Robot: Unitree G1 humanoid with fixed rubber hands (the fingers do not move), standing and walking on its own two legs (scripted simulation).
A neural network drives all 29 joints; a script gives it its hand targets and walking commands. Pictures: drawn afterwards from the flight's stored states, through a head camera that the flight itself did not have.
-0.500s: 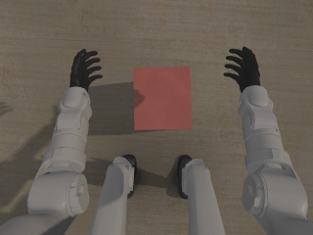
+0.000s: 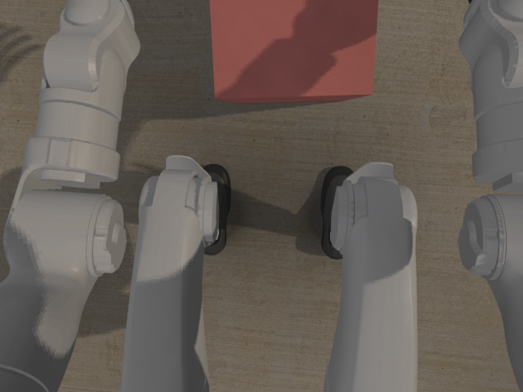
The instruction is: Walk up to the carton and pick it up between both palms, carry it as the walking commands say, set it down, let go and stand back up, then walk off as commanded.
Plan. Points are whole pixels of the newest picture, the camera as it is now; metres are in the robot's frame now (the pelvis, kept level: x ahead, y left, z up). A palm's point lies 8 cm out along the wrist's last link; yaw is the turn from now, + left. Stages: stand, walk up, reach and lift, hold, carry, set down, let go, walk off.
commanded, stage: reach and lift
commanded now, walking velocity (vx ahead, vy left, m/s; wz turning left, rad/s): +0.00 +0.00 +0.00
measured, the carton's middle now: (290, 23) +0.55 -0.02 -0.34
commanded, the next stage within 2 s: none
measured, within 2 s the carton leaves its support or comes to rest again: neither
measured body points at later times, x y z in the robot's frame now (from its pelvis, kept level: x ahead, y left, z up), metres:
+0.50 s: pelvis +0.03 +0.00 -0.08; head +0.41 -0.01 +0.15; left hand +0.56 +0.20 -0.28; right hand +0.56 -0.23 -0.29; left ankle +0.16 +0.14 -0.41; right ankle +0.16 -0.14 -0.41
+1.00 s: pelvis +0.02 +0.00 -0.08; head +0.39 -0.02 +0.17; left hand +0.56 +0.17 -0.27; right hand +0.56 -0.20 -0.27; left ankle +0.16 +0.14 -0.41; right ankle +0.16 -0.14 -0.41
